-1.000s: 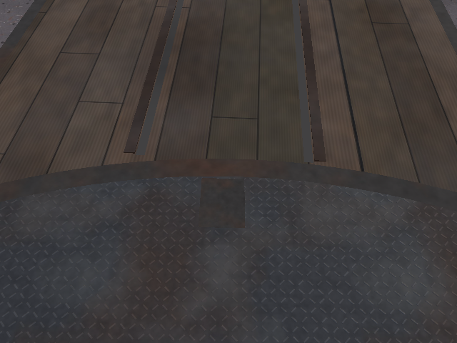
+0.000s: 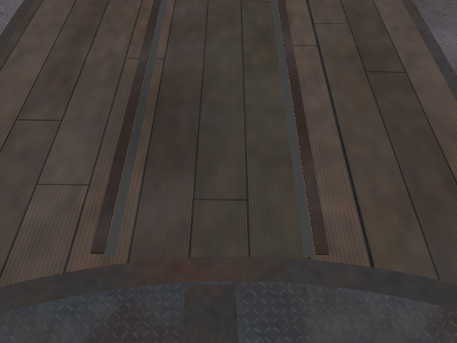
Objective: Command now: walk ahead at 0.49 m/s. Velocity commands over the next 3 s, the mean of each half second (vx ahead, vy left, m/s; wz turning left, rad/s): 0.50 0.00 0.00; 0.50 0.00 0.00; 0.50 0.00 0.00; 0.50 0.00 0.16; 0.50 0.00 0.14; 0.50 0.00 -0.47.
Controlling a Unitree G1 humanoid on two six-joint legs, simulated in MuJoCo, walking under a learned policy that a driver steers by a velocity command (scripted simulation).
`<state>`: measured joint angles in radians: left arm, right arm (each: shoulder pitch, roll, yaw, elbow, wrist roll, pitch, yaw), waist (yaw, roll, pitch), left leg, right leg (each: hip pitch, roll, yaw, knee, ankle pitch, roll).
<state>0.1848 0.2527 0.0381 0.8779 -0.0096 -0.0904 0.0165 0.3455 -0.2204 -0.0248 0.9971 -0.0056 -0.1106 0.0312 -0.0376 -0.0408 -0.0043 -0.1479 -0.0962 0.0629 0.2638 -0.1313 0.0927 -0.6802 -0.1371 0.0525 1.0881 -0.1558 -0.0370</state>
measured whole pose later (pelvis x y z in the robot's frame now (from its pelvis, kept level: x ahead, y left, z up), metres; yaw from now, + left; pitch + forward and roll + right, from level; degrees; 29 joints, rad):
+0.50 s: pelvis +0.28 -0.09 +0.00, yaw +1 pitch +1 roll -1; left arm 0.29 0.23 0.04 0.92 0.00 -0.11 -0.04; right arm 0.22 -0.28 -0.04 0.92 0.02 -0.09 0.00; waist 0.02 0.04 0.01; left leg -0.58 0.10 -0.03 1.11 -0.24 0.05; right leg -0.21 0.06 -0.07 0.33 -0.14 -0.07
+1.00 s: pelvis +0.55 -0.01 -0.01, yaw +1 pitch +1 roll +0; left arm 0.30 0.26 0.05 0.96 -0.02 -0.10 0.00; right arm 0.16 -0.24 -0.05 0.89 0.00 -0.10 0.03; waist 0.00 -0.03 0.03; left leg -0.35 -0.03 0.07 0.47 -0.15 0.06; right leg -0.41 -0.05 0.03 1.19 -0.36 -0.05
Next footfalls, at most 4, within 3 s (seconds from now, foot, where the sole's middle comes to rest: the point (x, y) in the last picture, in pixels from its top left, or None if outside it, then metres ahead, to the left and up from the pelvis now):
0.28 right None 0.34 -0.16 -0.78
0.86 left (205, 301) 0.65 0.07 -0.78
1.44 right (270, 217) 0.97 -0.16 -0.78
2.00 left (199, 159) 1.26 0.09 -0.78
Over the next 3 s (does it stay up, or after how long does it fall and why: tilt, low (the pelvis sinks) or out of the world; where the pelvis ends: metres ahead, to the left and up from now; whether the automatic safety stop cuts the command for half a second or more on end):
stays up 1.69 0.06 -0.01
